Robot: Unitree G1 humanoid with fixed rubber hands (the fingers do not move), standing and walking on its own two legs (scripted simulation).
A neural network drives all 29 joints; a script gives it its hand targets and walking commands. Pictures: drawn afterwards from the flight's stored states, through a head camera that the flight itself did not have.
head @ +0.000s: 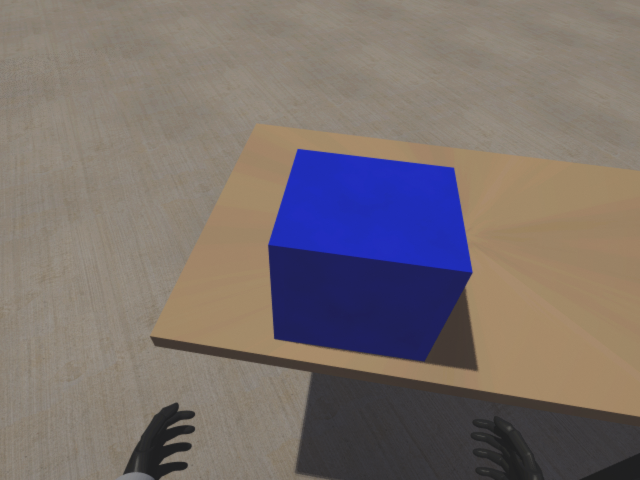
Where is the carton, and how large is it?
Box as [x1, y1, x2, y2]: [268, 149, 472, 360]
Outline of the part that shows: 297,149 268,244 274,338 424,360 472,272 453,168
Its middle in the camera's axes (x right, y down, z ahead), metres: +0.07 +0.03 +0.61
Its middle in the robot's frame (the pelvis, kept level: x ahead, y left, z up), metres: +0.44 -0.05 +0.01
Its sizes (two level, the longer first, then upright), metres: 0.241 0.205 0.226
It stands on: a table, 0.68 m high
